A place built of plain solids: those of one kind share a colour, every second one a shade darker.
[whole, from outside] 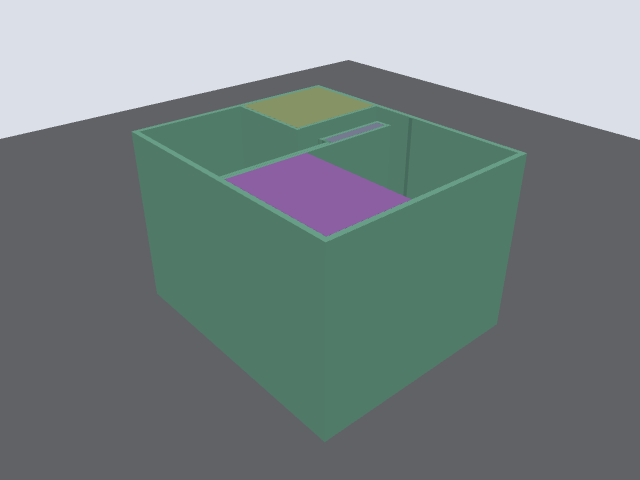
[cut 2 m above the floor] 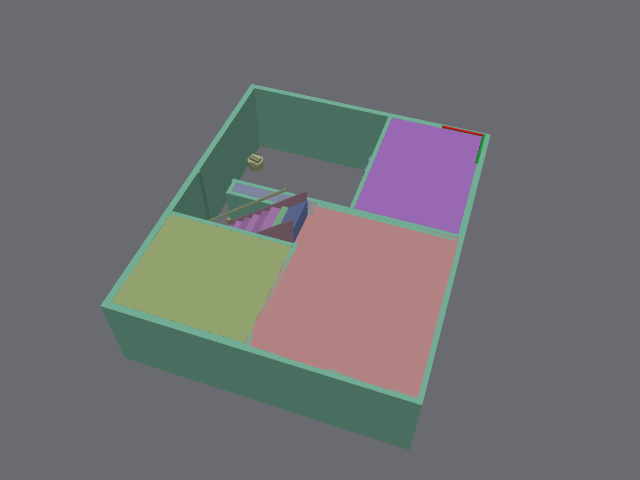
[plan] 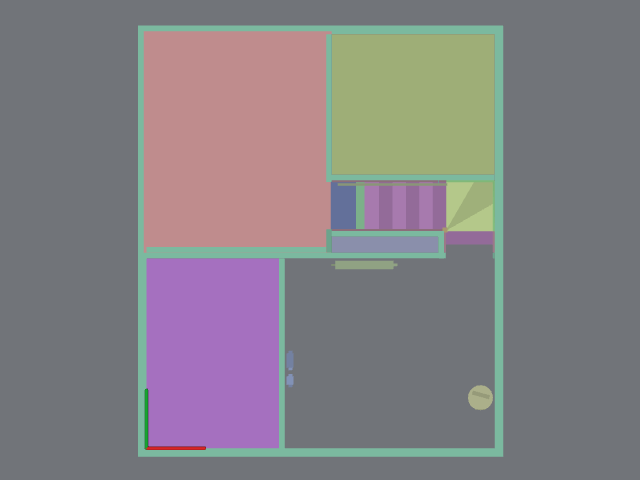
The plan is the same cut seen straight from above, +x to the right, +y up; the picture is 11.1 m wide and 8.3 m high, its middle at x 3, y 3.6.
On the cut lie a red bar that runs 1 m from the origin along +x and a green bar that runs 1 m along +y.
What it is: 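A farmhouse's boxed stair, a dwelling of no particular year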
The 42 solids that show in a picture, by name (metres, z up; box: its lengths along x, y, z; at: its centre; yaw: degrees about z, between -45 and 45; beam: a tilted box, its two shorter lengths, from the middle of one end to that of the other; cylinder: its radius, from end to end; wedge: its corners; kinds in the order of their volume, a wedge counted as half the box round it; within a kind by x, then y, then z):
{
 "beside_lower_1": {"box": [2.29, 3.28, 5.07], "at": [1.15, 1.64, 2.48]},
 "behind_box_1": {"box": [2.81, 2.43, 5.07], "at": [4.61, 5.95, 2.48]},
 "upper_1": {"box": [3.26, 3.83, 2.62], "at": [1.58, 5.3, 1.26]},
 "wall_1": {"box": [0.15, 7.46, 5.07], "at": [-0.07, 3.58, 2.48]},
 "wall_2": {"box": [3.11, 0.1, 5.07], "at": [1.55, 3.43, 2.48]},
 "wall_3": {"box": [0.1, 3.28, 2.62], "at": [2.34, 1.64, 1.26]},
 "wall_4": {"box": [5.18, 0.1, 5.07], "at": [2.59, 3.33, 2.48]},
 "wall_5": {"box": [6.32, 0.15, 5.07], "at": [3.01, -0.07, 2.48]},
 "wall_6": {"box": [6.32, 0.15, 5.07], "at": [3.01, 7.24, 2.48]},
 "wall_7": {"box": [0.1, 0.41, 5.07], "at": [3.16, 3.59, 2.48]},
 "wall_8": {"box": [0.1, 2.56, 5.07], "at": [3.16, 5.88, 2.48]},
 "wall_9": {"box": [2.04, 0.1, 5.07], "at": [4.13, 3.71, 2.48]},
 "wall_10": {"box": [2.91, 0.1, 5.07], "at": [4.56, 4.68, 2.48]},
 "wall_11": {"box": [0.1, 0.48, 5.07], "at": [5.09, 3.52, 2.48]},
 "wall_12": {"box": [0.032, 0.1, 5.07], "at": [6.0, 3.33, 2.48]},
 "wall_13": {"box": [0.15, 7.46, 5.07], "at": [6.09, 3.58, 2.48]},
 "beside_box_1": {"box": [1.84, 0.28, 5.07], "at": [4.13, 3.52, 2.48]},
 "carriage_1": {"wedge": [[3.19, 3.79, -0.05], [3.19, 3.79, 2.45], [3.19, 4.61, -0.05], [3.19, 4.61, 2.45], [5.19, 3.79, -0.05], [5.19, 3.79, 0.75], [5.19, 4.61, -0.05], [5.19, 4.61, 0.75]]},
 "string_1": {"wedge": [[3.21, 3.76, -0.05], [3.21, 3.76, 2.71], [3.21, 3.79, -0.05], [3.21, 3.79, 2.71], [5.13, 3.76, -0.05], [5.13, 3.76, 1.08], [5.13, 3.79, -0.05], [5.13, 3.79, 1.08]]},
 "string_2": {"wedge": [[3.21, 4.6, -0.05], [3.21, 4.6, 2.71], [3.21, 4.63, -0.05], [3.21, 4.63, 2.71], [5.18, 4.6, -0.05], [5.18, 4.6, 1.03], [5.18, 4.63, -0.05], [5.18, 4.63, 1.03]]},
 "string_3": {"wedge": [[5.14, 3.39, -0.05], [5.14, 3.39, 0.13], [5.14, 3.74, -0.05], [5.14, 3.74, 0.43], [5.18, 3.39, -0.05], [5.18, 3.39, 0.13], [5.18, 3.74, -0.05], [5.18, 3.74, 0.43]]},
 "string_4": {"wedge": [[5.99, 3.39, -0.05], [5.99, 3.39, 0.13], [5.99, 3.75, -0.05], [5.99, 3.75, 0.44], [6.02, 3.39, -0.05], [6.02, 3.39, 0.13], [6.02, 3.75, -0.05], [6.02, 3.75, 0.44]]},
 "radiator_1": {"box": [1.01, 0.15, 0.68], "at": [3.77, 3.17, 0.43]},
 "winder_1": {"wedge": [[5.13, 3.76, 0.3], [5.13, 3.76, 0.3], [5.13, 3.76, 0.4], [5.14, 3.75, 0.4], [6.0, 3.75, 0.4], [6.0, 3.76, 0.3], [6.0, 4.3, 0.3], [6.0, 4.3, 0.4]]},
 "winder_2": {"wedge": [[5.13, 4.61, 0.7], [5.13, 4.61, 0.8], [5.16, 3.74, 0.7], [5.16, 3.74, 0.7], [5.16, 3.74, 0.8], [5.17, 3.74, 0.8], [5.66, 4.61, 0.7], [5.67, 4.61, 0.8]]},
 "winder_3": {"wedge": [[5.14, 3.74, 0.6], [5.15, 3.75, 0.5], [5.6, 4.61, 0.5], [5.6, 4.61, 0.6], [6.0, 4.23, 0.6], [6.0, 4.24, 0.5], [6.0, 4.61, 0.5], [6.0, 4.61, 0.6]]},
 "tread_1": {"wedge": [[3.74, 3.78, 1.88], [3.74, 3.78, 1.98], [3.74, 4.61, 1.88], [3.74, 4.61, 1.98], [4.02, 3.78, 1.88], [4.02, 3.78, 1.98], [4.02, 4.61, 1.88], [4.02, 4.61, 1.98]]},
 "tread_2": {"wedge": [[3.97, 3.78, 1.68], [3.97, 3.78, 1.78], [3.97, 4.61, 1.68], [3.97, 4.61, 1.78], [4.25, 3.78, 1.68], [4.25, 3.78, 1.78], [4.25, 4.61, 1.68], [4.25, 4.61, 1.78]]},
 "tread_3": {"wedge": [[4.2, 3.78, 1.48], [4.2, 3.78, 1.58], [4.2, 4.61, 1.48], [4.2, 4.61, 1.58], [4.48, 3.78, 1.48], [4.48, 4.61, 1.48], [4.49, 3.78, 1.58], [4.49, 4.61, 1.58]]},
 "tread_4": {"wedge": [[4.44, 3.78, 1.29], [4.44, 3.78, 1.39], [4.44, 4.61, 1.29], [4.44, 4.61, 1.39], [4.71, 3.78, 1.29], [4.71, 4.61, 1.29], [4.72, 3.78, 1.39], [4.72, 4.61, 1.39]]},
 "tread_5": {"wedge": [[4.67, 3.78, 1.09], [4.67, 3.78, 1.19], [4.67, 4.61, 1.09], [4.67, 4.61, 1.19], [4.94, 3.78, 1.09], [4.94, 4.61, 1.09], [4.95, 3.78, 1.19], [4.95, 4.61, 1.19]]},
 "tread_6": {"wedge": [[4.9, 3.78, 0.89], [4.9, 3.78, 0.99], [4.9, 4.61, 0.89], [4.9, 4.61, 0.99], [5.18, 3.78, 0.89], [5.18, 3.78, 0.99], [5.18, 4.61, 0.89], [5.18, 4.61, 0.99]]},
 "tread_7": {"wedge": [[5.17, 3.52, 0.2], [5.17, 3.53, 0.1], [5.17, 3.8, 0.1], [5.17, 3.8, 0.2], [6.0, 3.52, 0.2], [6.0, 3.53, 0.1], [6.0, 3.8, 0.1], [6.0, 3.8, 0.2]]},
 "rail_1": {"wedge": [[3.3, 4.54, 3.46], [3.3, 4.54, 3.52], [3.3, 4.58, 3.46], [3.3, 4.58, 3.52], [5.2, 4.54, 1.85], [5.2, 4.54, 1.91], [5.2, 4.58, 1.85], [5.2, 4.58, 1.91]]},
 "coat_pegs_1": {"box": [0.12, 0.15, 0.87], "at": [2.48, 1.17, 1.12]},
 "coat_pegs_2": {"box": [0.12, 0.26, 0.52], "at": [2.48, 1.52, 1.3]},
 "string_turn_1": {"wedge": [[5.18, 4.6, -0.05], [5.18, 4.6, 1.03], [5.18, 4.63, -0.05], [5.18, 4.63, 1.03], [5.99, 4.6, -0.05], [5.99, 4.6, 0.78], [6.02, 4.63, -0.05], [6.02, 4.63, 0.78]]},
 "string_turn_2": {"wedge": [[5.99, 3.75, -0.05], [5.99, 3.75, 0.44], [5.99, 4.6, -0.05], [5.99, 4.6, 0.78], [6.02, 3.75, -0.05], [6.02, 3.75, 0.44], [6.02, 4.63, -0.05], [6.02, 4.63, 0.78]]},
 "log_basket_1": {"box": [0.31, 0.08, 0.08], "at": [5.76, 0.83, 0.34], "yaw": -15.5},
 "log_basket_2": {"cylinder": 0.22, "from": [5.78, 0.87, 0.2], "to": [5.78, 0.87, 0.3]},
 "log_basket_3": {"box": [0.31, 0.07, 0.07], "at": [5.78, 0.92, 0.34], "yaw": -15.5},
 "riser_1": {"wedge": [[3.51, 3.78, 2.06], [3.51, 3.78, 2.08], [3.51, 4.61, 2.06], [3.51, 4.61, 2.08], [3.77, 3.78, 1.95], [3.77, 3.78, 2.08], [3.77, 4.61, 1.95], [3.77, 4.61, 2.08]]}
}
